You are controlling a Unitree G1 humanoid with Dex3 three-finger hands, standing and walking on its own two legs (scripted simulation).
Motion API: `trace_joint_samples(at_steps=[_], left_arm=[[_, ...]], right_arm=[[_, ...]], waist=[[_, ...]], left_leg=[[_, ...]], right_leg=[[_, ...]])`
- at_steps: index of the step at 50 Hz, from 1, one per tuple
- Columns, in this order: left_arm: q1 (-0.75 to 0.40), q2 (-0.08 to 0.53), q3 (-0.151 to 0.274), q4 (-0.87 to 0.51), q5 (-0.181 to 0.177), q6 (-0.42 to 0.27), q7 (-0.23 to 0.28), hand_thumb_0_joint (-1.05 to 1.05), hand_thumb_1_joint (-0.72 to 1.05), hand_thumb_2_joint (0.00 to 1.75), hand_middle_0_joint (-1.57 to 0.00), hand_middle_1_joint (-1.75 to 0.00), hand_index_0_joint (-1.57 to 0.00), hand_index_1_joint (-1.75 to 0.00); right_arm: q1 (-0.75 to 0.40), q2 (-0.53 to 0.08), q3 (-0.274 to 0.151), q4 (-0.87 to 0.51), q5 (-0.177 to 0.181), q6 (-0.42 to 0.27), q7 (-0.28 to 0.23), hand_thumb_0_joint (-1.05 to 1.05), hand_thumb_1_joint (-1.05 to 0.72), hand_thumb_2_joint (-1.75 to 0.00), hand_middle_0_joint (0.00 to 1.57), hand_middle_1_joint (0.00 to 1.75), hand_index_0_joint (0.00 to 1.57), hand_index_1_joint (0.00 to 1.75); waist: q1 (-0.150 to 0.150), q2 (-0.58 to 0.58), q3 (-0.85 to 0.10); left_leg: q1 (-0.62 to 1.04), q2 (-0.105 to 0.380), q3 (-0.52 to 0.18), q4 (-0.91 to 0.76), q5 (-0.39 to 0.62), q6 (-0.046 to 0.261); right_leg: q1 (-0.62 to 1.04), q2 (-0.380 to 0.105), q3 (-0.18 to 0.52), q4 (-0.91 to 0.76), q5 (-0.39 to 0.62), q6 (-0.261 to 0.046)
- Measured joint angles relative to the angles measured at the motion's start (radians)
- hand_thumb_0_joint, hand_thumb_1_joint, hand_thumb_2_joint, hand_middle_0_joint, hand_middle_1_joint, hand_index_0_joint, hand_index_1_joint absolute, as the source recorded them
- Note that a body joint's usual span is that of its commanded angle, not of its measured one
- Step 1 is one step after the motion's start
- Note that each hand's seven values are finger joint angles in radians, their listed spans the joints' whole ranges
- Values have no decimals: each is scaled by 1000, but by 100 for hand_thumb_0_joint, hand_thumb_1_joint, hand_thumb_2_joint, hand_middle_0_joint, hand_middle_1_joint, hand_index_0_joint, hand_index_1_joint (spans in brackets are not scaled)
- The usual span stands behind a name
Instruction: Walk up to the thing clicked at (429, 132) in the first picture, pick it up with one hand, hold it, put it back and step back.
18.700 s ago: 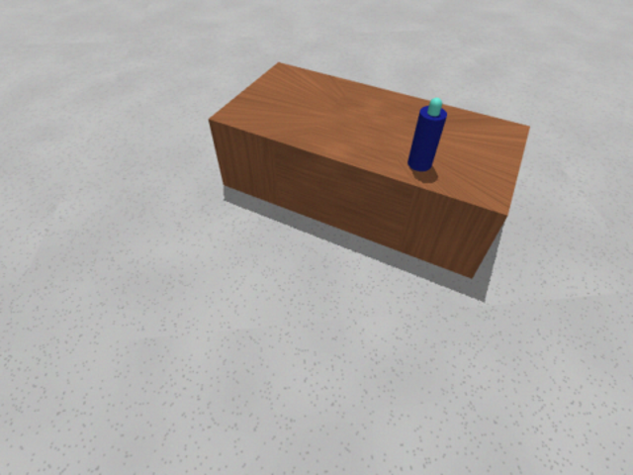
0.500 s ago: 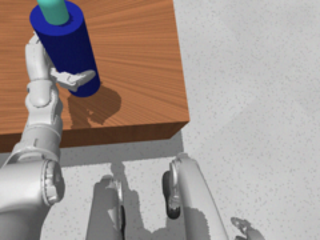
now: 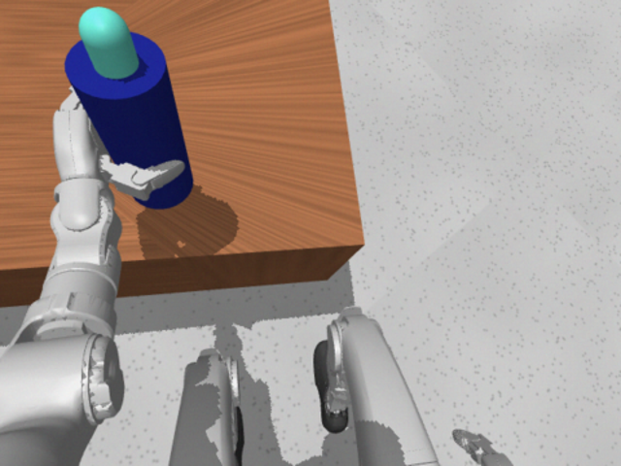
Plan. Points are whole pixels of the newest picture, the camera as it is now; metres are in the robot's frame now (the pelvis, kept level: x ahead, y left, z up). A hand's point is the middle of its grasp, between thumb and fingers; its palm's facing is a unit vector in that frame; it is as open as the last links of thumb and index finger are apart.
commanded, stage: lift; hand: left
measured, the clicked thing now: (138, 120) +0.52 +0.13 +0.01
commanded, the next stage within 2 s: hold in 1.58 s
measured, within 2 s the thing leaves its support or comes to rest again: neither
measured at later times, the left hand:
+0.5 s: hand (93, 144) +0.45 +0.14 +0.08, palm faces +0.06 -1.00 -0.05, open 11.8 cm
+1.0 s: hand (43, 135) +0.42 +0.14 +0.16, palm faces +0.07 -1.00 -0.04, open 11.8 cm
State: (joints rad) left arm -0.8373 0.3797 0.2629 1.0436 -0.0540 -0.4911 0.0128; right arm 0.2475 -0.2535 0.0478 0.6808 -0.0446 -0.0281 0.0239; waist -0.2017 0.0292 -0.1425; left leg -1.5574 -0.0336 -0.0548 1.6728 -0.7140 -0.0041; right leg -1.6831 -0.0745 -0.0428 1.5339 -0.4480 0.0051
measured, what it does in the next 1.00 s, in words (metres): rises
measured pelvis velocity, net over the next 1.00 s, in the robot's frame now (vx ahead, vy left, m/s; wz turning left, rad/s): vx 0.03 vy -0.01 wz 0.00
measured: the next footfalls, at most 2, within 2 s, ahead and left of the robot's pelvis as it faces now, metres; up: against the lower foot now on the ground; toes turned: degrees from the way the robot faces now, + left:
none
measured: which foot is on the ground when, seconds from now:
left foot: down 0.00-1.00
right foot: down 0.00-1.00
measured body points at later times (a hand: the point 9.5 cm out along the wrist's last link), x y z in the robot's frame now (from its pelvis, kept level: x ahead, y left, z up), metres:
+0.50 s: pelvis +0.01 +0.00 +0.08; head +0.15 +0.01 +0.50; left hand +0.44 +0.20 +0.09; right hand +0.09 -0.26 -0.05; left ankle +0.02 +0.12 -0.53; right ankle +0.11 -0.14 -0.53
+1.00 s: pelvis +0.03 -0.01 +0.14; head +0.12 +0.01 +0.58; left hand +0.41 +0.20 +0.17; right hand +0.14 -0.26 +0.02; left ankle +0.02 +0.12 -0.53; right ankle +0.11 -0.14 -0.53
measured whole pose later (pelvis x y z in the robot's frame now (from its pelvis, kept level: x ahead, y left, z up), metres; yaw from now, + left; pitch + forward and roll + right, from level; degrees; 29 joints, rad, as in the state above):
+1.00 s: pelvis +0.03 -0.01 +0.14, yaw +0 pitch +15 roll -1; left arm -0.35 0.21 0.09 0.66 -0.13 -0.38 0.02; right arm 0.24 -0.23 0.01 0.69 0.00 -0.05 -0.03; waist -0.05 0.00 -0.08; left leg -0.78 0.00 -0.05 1.08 -0.55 -0.01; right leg -0.90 -0.04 -0.06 0.98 -0.33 0.01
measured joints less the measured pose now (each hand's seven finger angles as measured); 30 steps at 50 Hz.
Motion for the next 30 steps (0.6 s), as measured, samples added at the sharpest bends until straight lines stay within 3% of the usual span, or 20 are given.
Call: trace_joint_samples(at_steps=[11, 30], left_arm=[[112, -56, -25, -83, -33, 28, -7, -1, -56, 105, -61, -99, -58, -99], [346, -145, -114, -270, -77, 62, 1, -1, -56, 105, -60, -99, -58, -99]], right_arm=[[9, 8, -6, 1, 19, -5, -11, 0, -93, -91, 20, 30, 21, 30], [-19, 16, -33, 48, 44, -17, -36, 0, -91, -91, 20, 30, 20, 30]], waist=[[34, -1, -9], [120, -9, 14]], left_leg=[[123, 4, 2, -94, 23, 5], [490, 21, 4, -363, 93, 2]], right_leg=[[128, 4, -1, -90, 14, 5], [496, 22, -8, -339, 62, 4]])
